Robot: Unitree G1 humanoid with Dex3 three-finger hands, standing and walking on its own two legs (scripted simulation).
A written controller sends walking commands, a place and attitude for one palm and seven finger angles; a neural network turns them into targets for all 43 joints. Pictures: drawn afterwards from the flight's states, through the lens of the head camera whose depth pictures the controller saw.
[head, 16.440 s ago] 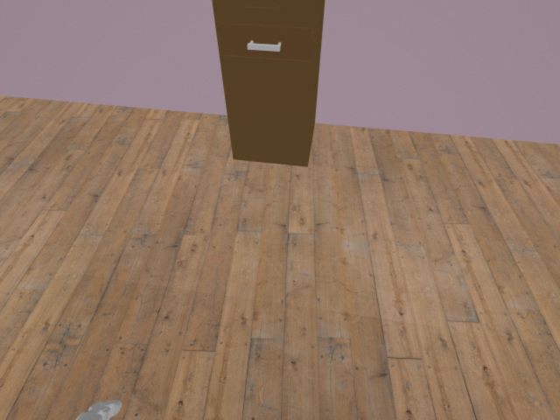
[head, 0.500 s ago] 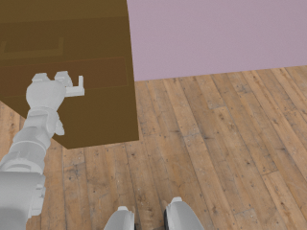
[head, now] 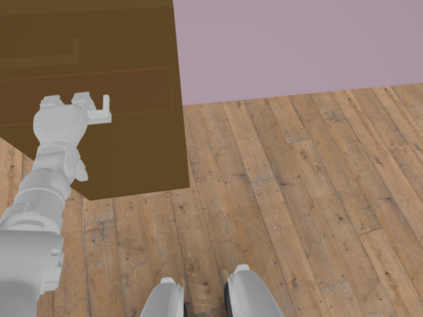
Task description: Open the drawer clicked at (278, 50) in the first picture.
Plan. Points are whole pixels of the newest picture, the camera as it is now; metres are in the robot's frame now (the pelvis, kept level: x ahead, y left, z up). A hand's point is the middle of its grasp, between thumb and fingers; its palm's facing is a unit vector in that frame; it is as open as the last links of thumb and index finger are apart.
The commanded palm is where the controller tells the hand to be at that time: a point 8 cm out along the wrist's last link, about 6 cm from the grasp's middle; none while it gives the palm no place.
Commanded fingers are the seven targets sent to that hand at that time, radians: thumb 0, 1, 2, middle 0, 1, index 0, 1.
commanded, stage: lower the fingers behind the handle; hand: left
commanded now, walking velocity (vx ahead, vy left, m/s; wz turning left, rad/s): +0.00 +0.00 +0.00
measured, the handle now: (75, 110) +0.52 +0.25 -0.01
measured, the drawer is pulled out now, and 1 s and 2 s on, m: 0.00 0.00 0.10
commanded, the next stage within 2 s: close the thumb around the handle in 0.14 s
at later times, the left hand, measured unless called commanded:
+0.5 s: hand (75, 137) +0.48 +0.26 -0.03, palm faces -0.09 -0.02 -1.00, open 11.9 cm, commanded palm +0.46 +0.25 +0.02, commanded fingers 0.00 0.28 0.64 -0.36 -1.28 -0.36 -1.28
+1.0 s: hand (76, 136) +0.48 +0.26 -0.03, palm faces -0.07 -0.02 -1.00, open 5.3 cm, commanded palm +0.46 +0.26 +0.02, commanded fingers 0.00 0.90 0.90 -0.40 -1.35 -0.40 -1.35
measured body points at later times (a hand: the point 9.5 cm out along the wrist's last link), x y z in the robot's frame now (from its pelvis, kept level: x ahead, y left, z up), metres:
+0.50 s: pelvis +0.00 +0.00 +0.00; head +0.15 +0.00 +0.42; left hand +0.47 +0.25 +0.02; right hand +0.02 -0.28 -0.13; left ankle -0.01 +0.10 -0.64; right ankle +0.04 -0.12 -0.64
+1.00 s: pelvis +0.00 +0.00 +0.00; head +0.15 +0.00 +0.42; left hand +0.48 +0.25 +0.02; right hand +0.03 -0.28 -0.13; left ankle -0.01 +0.10 -0.64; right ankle +0.04 -0.12 -0.64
